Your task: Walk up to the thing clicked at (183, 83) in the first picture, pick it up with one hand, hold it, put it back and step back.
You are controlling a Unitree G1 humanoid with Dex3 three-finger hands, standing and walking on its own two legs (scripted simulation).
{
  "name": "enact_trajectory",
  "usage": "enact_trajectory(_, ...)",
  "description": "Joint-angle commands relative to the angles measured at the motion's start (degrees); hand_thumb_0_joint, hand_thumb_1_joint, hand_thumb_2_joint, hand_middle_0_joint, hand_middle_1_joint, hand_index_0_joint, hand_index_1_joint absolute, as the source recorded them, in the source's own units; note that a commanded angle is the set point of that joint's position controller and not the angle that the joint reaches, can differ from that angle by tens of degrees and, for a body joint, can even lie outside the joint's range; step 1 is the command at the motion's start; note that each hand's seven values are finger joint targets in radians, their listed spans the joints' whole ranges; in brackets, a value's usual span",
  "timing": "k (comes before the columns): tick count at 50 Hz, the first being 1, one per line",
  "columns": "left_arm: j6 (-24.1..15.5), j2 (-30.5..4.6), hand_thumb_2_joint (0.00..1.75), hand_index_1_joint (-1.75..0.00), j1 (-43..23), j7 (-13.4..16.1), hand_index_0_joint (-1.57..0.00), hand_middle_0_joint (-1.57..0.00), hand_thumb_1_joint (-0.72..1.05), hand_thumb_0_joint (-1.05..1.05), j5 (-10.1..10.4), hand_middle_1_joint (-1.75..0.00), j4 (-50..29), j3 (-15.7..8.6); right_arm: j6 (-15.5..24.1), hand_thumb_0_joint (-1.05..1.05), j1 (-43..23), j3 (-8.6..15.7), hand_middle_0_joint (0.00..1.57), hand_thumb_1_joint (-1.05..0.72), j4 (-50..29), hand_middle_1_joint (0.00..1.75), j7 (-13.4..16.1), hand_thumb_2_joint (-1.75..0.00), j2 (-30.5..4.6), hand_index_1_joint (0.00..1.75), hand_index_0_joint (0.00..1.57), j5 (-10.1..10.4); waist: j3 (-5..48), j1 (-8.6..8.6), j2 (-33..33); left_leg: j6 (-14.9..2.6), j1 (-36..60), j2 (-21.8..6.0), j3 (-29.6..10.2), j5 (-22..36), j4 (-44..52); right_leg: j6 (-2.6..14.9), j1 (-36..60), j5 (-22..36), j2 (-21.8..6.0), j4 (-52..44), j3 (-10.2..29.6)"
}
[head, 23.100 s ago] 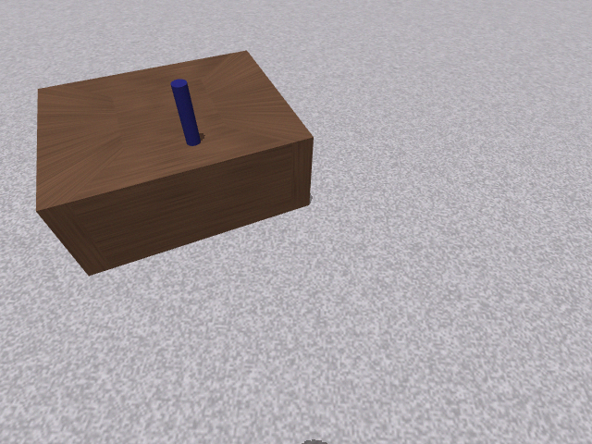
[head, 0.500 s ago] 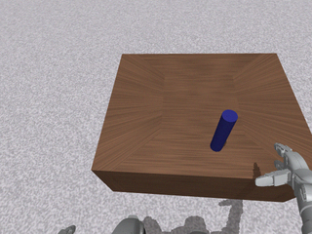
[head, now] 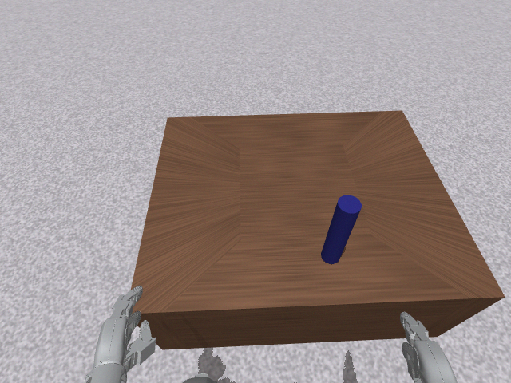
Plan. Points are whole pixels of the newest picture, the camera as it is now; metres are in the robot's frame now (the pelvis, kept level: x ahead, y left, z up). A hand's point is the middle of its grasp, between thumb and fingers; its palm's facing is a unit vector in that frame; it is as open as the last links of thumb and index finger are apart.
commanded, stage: home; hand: right
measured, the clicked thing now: (338, 232) +0.50 -0.20 -0.21
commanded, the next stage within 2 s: none
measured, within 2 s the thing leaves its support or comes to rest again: neither
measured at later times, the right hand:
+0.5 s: hand out of the picture +0.14 -0.19 -0.05, palm faces +0.02 +0.98 -0.20, open 17.7 cm
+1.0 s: hand (393, 376) +0.15 -0.19 -0.05, palm faces +0.02 +0.98 -0.20, open 17.6 cm
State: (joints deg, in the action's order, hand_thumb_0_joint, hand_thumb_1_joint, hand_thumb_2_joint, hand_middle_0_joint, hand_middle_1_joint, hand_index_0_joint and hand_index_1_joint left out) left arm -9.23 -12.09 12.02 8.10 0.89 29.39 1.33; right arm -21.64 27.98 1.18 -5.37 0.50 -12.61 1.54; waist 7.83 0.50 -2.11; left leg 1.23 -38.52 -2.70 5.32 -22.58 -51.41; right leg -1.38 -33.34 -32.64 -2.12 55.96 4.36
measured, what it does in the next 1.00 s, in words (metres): stands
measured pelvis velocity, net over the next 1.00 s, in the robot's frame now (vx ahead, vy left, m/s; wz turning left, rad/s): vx -0.01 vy -0.01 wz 0.01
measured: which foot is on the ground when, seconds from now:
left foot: down 0.00-1.00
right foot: down 0.00-1.00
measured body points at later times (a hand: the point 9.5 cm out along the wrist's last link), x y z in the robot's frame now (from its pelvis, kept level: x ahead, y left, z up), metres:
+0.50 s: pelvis -0.03 -0.01 +0.00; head -0.02 -0.01 +0.45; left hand +0.12 +0.24 -0.07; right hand +0.13 -0.24 -0.03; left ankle +0.03 +0.14 -0.69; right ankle -0.05 -0.13 -0.69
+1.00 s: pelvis -0.01 -0.01 -0.01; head +0.01 -0.01 +0.44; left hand +0.15 +0.23 -0.07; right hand +0.15 -0.24 -0.03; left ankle +0.03 +0.14 -0.69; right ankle -0.05 -0.13 -0.69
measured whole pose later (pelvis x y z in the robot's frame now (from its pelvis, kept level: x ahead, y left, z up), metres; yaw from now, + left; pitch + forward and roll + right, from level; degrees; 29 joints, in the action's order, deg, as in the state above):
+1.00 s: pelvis -0.01 -0.01 -0.01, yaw +1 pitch +10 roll +3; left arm -14.3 -12.3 15.6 9.3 0.3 31.2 1.9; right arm -26.9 28.3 1.6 -8.6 0.2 -13.2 2.5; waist 9.2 1.7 -2.9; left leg 1.8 -40.5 -2.7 4.7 -21.9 -52.7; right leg -0.9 -35.6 -32.9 -2.0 58.5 3.9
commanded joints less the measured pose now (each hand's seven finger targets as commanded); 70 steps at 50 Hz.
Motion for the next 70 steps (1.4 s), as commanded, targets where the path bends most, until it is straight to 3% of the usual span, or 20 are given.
enact_trajectory(1, -3.72, -7.35, 0.90, -0.30, -0.01, 1.26, -0.20, -0.20, 0.89, 0.00, -0.59, -0.30, -7.22, -3.29, 2.07, 0.00, -0.18, 3.32, 0.05, 0.61, -9.88, 0.04, 0.86, -0.02, -5.38, 0.04, 0.05, 0.09, 7.12, 2.26, 0.34, -1.11, 11.54, 2.24, -0.64, 16.69, 6.28, 1.55, -0.20, 23.22, 2.33, -7.94, -2.47)
enact_trajectory(4, -4.26, -7.30, 0.90, -0.30, -1.10, 1.04, -0.20, -0.20, 0.90, 0.00, -0.42, -0.30, -7.94, -2.73, 0.45, 0.00, -0.22, 1.88, 0.05, 0.61, -10.07, 0.04, 0.30, -0.02, -3.80, 0.04, 0.05, 0.98, 5.47, 2.02, 0.81, -0.90, 10.54, 2.40, -0.18, 13.79, 7.27, 1.65, -1.10, 20.35, 2.41, -8.59, -2.33)
enact_trajectory(8, -5.32, -7.21, 0.90, -0.30, -2.32, 0.87, -0.20, -0.20, 0.90, 0.00, -0.21, -0.30, -8.85, -2.47, -0.45, 0.00, -0.58, 4.05, 0.05, 0.61, -8.90, 0.04, 0.29, -0.01, -5.45, 0.04, 0.05, 1.09, 3.28, 0.96, 2.48, -0.64, 9.93, 2.36, -0.11, 7.66, 8.92, 2.10, -3.99, 13.78, 2.56, -9.50, -2.40)
enact_trajectory(11, -5.81, -7.38, 0.90, -0.30, -1.86, 1.16, -0.20, -0.20, 0.90, 0.00, -0.36, -0.30, -8.92, -2.60, -0.20, 0.00, -1.46, 5.89, 0.05, 0.60, -10.34, 0.05, 0.73, -0.03, -7.48, 0.05, 0.05, 0.55, 4.35, 0.48, 1.97, -0.79, 10.16, 2.34, -0.51, 7.13, 8.23, 2.11, -4.28, 13.44, 2.44, -9.40, -2.43)
enact_trajectory(15, -6.45, -7.18, 0.90, -0.30, -1.03, 1.55, -0.20, -0.20, 0.90, 0.00, -0.52, -0.30, -9.11, -2.56, 0.29, 0.00, -2.75, 4.71, 0.05, 0.61, -12.93, 0.04, 1.14, -0.01, -6.83, 0.04, 0.05, 0.15, 5.34, 1.03, -0.83, -1.05, 9.75, 2.38, -0.82, 6.89, 7.49, 1.89, -3.78, 12.77, 2.36, -9.42, -2.46)
enact_trajectory(19, -7.20, -7.22, 0.90, -0.30, -1.48, 1.64, -0.20, -0.20, 0.90, 0.00, -0.51, -0.30, -9.07, -2.42, 0.04, 0.00, -2.91, 2.88, 0.04, 0.61, -13.58, 0.03, 0.93, 0.00, -5.25, 0.03, 0.04, 0.65, 3.11, 1.19, -2.19, -1.13, 7.28, 2.72, -0.51, 1.78, 7.27, 1.50, -5.53, 7.07, 1.60, -11.03, -0.93)
enact_trajectory(24, -8.14, -7.40, 0.90, -0.30, -1.83, 1.76, -0.20, -0.20, 0.90, 0.00, -0.52, -0.30, -8.98, -2.49, -0.82, 0.00, -1.48, 3.71, 0.04, 0.61, -12.80, 0.04, 0.55, -0.01, -5.97, 0.04, 0.04, 0.77, 2.22, 0.78, -0.28, -0.92, 6.89, 2.85, -0.37, -1.80, 7.81, 1.63, -7.73, 3.41, 1.68, -11.49, -0.53)
enact_trajectory(33, -9.07, -7.39, 0.90, -0.30, -1.01, 2.13, -0.20, -0.20, 0.90, 0.00, -0.60, -0.30, -7.99, -2.39, -1.80, 0.00, -2.48, 4.19, 0.04, 0.61, -15.12, 0.04, 0.75, -0.01, -6.89, 0.04, 0.04, 0.36, 2.91, 1.09, -1.68, -0.93, 5.95, 2.90, -0.30, 0.45, 6.13, 1.03, -7.34, 5.78, 1.48, -11.03, 0.08)
enact_trajectory(38, -9.23, -7.66, 0.90, -0.30, -0.22, 2.33, -0.20, -0.20, 0.90, 0.00, -0.70, -0.30, -7.55, -2.46, -2.29, 0.00, -1.80, 3.12, 0.05, 0.61, -15.93, 0.04, 0.46, -0.02, -5.76, 0.04, 0.05, 0.72, 5.55, 1.52, -2.49, -1.15, 6.42, 2.90, -0.17, 5.91, 4.63, 0.72, -4.67, 12.97, 1.46, -9.51, 0.08)
enact_trajectory(44, -8.70, -7.48, 0.90, -0.30, 0.16, 2.18, -0.20, -0.20, 0.90, 0.00, -0.83, -0.30, -7.00, -2.52, -2.78, 0.00, 0.27, 4.52, 0.05, 0.59, -14.40, 0.05, 0.49, -0.03, -6.66, 0.05, 0.05, 0.63, 7.13, 0.82, -1.18, -1.12, 8.97, 2.81, 0.11, 12.06, 4.07, 0.62, -3.35, 22.11, 1.77, -7.74, -0.66)
enact_trajectory(47, -8.53, -7.49, 0.90, -0.30, -0.33, 2.25, -0.20, -0.20, 0.90, 0.00, -0.79, -0.30, -7.09, -2.56, -2.78, 0.00, -0.78, 3.89, 0.05, 0.58, -13.92, 0.05, 0.38, -0.04, -5.98, 0.05, 0.05, 0.62, 6.62, 1.56, -0.01, -1.00, 8.75, 2.87, 0.15, 12.19, 4.56, 0.95, -3.14, 21.34, 1.83, -7.66, -0.94)
enact_trajectory(50, -8.39, -7.45, 0.90, -0.30, -0.07, 2.14, -0.20, -0.20, 0.90, 0.00, -0.78, -0.30, -6.83, -2.51, -2.56, 0.00, -0.96, 4.03, 0.05, 0.60, -14.26, 0.04, 0.28, -0.03, -6.04, 0.04, 0.05, 0.82, 5.94, 0.97, -1.27, -1.09, 8.57, 2.86, 0.03, 11.71, 4.46, 0.60, -3.30, 21.59, 1.61, -8.32, -0.54)
enact_trajectory(52, -8.43, -7.49, 0.90, -0.30, -0.35, 2.22, -0.20, -0.20, 0.90, 0.00, -0.77, -0.30, -7.38, -2.56, -2.55, 0.00, -1.21, 3.51, 0.05, 0.57, -14.14, 0.05, 0.32, -0.04, -5.48, 0.05, 0.05, 0.73, 6.23, 1.74, 0.79, -0.94, 8.72, 2.86, -0.11, 11.75, 5.01, 1.06, -3.14, 19.80, 1.87, -7.86, -1.17)
enact_trajectory(58, -8.60, -7.23, 0.90, -0.30, -0.86, 2.44, -0.20, -0.20, 0.90, 0.00, -0.86, -0.30, -7.24, -2.63, -2.21, 0.00, -0.96, 4.15, 0.05, 0.59, -14.36, 0.05, 0.38, -0.03, -6.19, 0.05, 0.05, 0.58, 6.04, 1.50, 1.09, -0.66, 9.33, 2.41, -0.67, 9.92, 6.67, 1.78, -4.01, 16.03, 2.58, -7.56, -2.34)
enact_trajectory(59, -8.61, -7.39, 0.90, -0.30, -0.12, 2.49, -0.20, -0.20, 0.90, 0.00, -0.88, -0.30, -7.08, -2.75, -2.14, 0.00, -0.49, 5.17, 0.05, 0.57, -14.66, 0.05, 0.47, -0.05, -7.17, 0.05, 0.05, 0.52, 7.32, 1.12, 0.41, -0.85, 9.70, 2.42, -0.65, 11.07, 6.09, 1.63, -3.26, 17.60, 2.56, -7.55, -2.25)
enact_trajectory(60, -8.48, -7.42, 0.90, -0.30, -0.28, 2.38, -0.20, -0.20, 0.90, 0.00, -0.92, -0.30, -6.90, -2.72, -1.94, 0.00, -0.61, 4.04, 0.05, 0.59, -14.46, 0.05, 0.31, -0.03, -6.40, 0.05, 0.05, 0.57, 7.13, 1.40, -0.35, -0.94, 9.46, 2.59, -0.33, 11.61, 5.57, 1.40, -3.04, 18.81, 2.39, -7.72, -1.88)
enact_trajectory(62, -8.34, -7.49, 0.90, -0.30, -0.10, 2.32, -0.20, -0.20, 0.90, 0.00, -0.90, -0.30, -7.05, -2.90, -2.07, 0.00, 0.68, 4.47, 0.05, 0.59, -14.24, 0.05, 0.57, -0.03, -6.58, 0.05, 0.05, 0.35, 8.46, 0.84, -1.14, -1.15, 10.11, 2.51, -0.45, 13.86, 4.84, 1.06, -2.28, 21.79, 2.30, -7.19, -1.77)
enact_trajectory(63, -8.27, -7.67, 0.90, -0.30, 0.40, 2.31, -0.20, -0.20, 0.90, 0.00, -0.81, -0.30, -6.88, -3.00, -1.98, 0.00, -0.44, 3.71, 0.05, 0.58, -14.30, 0.05, 0.43, -0.04, -6.09, 0.05, 0.05, 0.41, 8.01, 1.65, -0.71, -1.12, 9.41, 2.69, -0.18, 14.70, 4.47, 0.91, -1.79, 23.56, 2.07, -7.27, -1.56)
enact_trajectory(68, -8.20, -7.60, 0.90, -0.30, 0.07, 2.16, -0.20, -0.20, 0.90, 0.00, -0.81, -0.30, -6.95, -2.83, -2.04, 0.00, -1.06, 3.45, 0.05, 0.58, -13.26, 0.05, 0.47, -0.04, -5.58, 0.05, 0.05, 0.68, 6.24, 1.86, -0.33, -1.09, 8.29, 2.77, -0.05, 11.39, 5.04, 0.94, -2.99, 19.86, 1.71, -8.39, -0.91)
enact_trajectory(70, -8.32, -7.70, 0.90, -0.30, -0.49, 2.10, -0.20, -0.20, 0.90, 0.00, -0.76, -0.30, -7.07, -2.88, -2.14, 0.00, -1.14, 3.95, 0.05, 0.60, -13.84, 0.04, 0.46, -0.03, -6.00, 0.04, 0.05, 0.74, 5.04, 1.04, -1.34, -1.17, 7.65, 2.74, -0.10, 8.97, 5.15, 0.78, -3.68, 16.98, 1.55, -9.17, -0.61)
